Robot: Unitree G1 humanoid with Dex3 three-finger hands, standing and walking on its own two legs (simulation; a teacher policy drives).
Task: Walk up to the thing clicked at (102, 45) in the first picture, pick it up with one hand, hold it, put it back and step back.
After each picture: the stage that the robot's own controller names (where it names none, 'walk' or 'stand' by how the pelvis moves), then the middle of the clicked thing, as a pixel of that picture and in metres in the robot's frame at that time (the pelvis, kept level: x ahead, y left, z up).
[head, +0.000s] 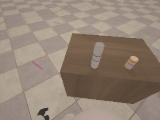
stand; (96, 56) +0.54 -0.04 +0.01
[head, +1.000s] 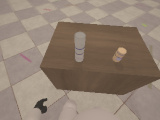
walk; (79, 49) +0.50 +0.11 +0.05
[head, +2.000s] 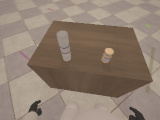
stand; (65, 48) +0.49 +0.21 +0.05
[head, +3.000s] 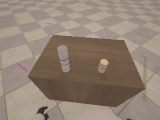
stand; (64, 60) +0.46 +0.22 +0.01
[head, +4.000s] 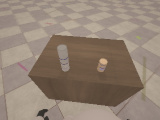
stand; (64, 59) +0.47 +0.22 +0.01
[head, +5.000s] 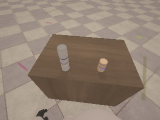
stand; (64, 59) +0.47 +0.22 +0.01
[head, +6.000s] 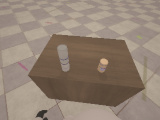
stand; (64, 59) +0.47 +0.22 +0.01
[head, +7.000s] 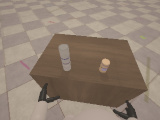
rise first; (65, 58) +0.47 +0.22 +0.01
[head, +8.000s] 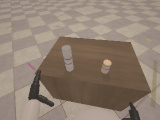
go down; (68, 59) +0.48 +0.22 +0.01
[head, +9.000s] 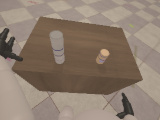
go down; (58, 49) +0.47 +0.20 +0.06
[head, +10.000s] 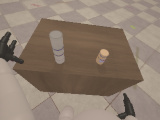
approach; (58, 49) +0.48 +0.20 +0.06
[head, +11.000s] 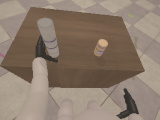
close in; (50, 41) +0.49 +0.22 +0.10
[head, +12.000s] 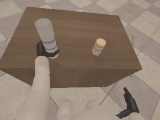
lift; (49, 42) +0.48 +0.21 +0.10
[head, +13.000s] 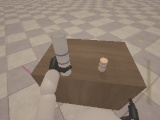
lift; (62, 57) +0.34 +0.17 +0.20
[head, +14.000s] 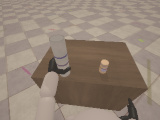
hold; (61, 58) +0.33 +0.17 +0.20
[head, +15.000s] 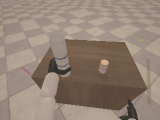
hold; (61, 59) +0.33 +0.17 +0.19
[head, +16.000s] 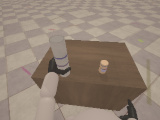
hold; (61, 59) +0.33 +0.17 +0.20
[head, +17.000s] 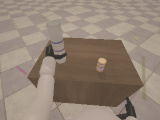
crouch; (58, 45) +0.42 +0.20 +0.21
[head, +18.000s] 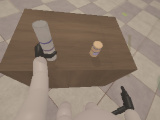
lower; (46, 44) +0.49 +0.22 +0.07
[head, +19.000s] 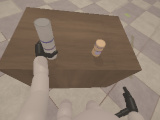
lower; (48, 42) +0.48 +0.22 +0.10
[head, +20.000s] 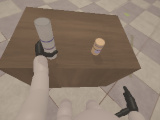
lower; (48, 42) +0.49 +0.22 +0.10
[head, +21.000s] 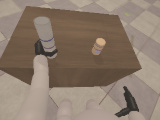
lower; (47, 41) +0.49 +0.22 +0.10
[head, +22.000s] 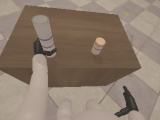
rest; (46, 40) +0.49 +0.22 +0.10
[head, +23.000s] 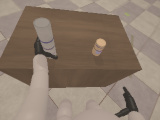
withdraw; (47, 42) +0.48 +0.22 +0.10
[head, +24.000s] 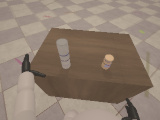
sink last; (64, 55) +0.46 +0.20 +0.06
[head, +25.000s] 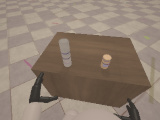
stand; (65, 54) +0.49 +0.23 +0.06
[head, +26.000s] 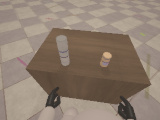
stand; (63, 52) +0.48 +0.22 +0.07
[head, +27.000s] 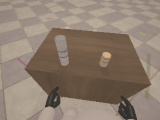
stand; (62, 52) +0.48 +0.23 +0.07
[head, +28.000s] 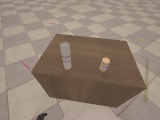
stand; (66, 57) +0.49 +0.21 +0.02
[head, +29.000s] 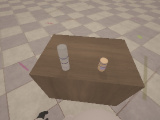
stand; (64, 58) +0.48 +0.22 +0.01
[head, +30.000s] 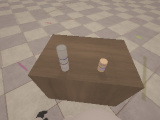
stand; (63, 59) +0.47 +0.22 +0.01
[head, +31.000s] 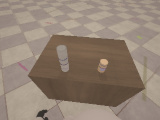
stand; (63, 59) +0.46 +0.22 +0.01
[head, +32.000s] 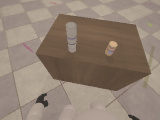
walk; (71, 39) +0.59 +0.17 +0.04
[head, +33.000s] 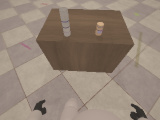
walk; (65, 23) +0.79 +0.28 +0.05
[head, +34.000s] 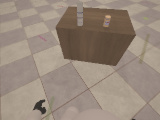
stand; (80, 14) +1.09 +0.20 +0.04
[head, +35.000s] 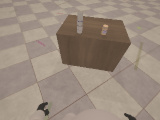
stand; (79, 23) +1.08 +0.19 +0.02
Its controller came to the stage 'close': yes
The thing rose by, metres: 0.21
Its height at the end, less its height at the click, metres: +0.00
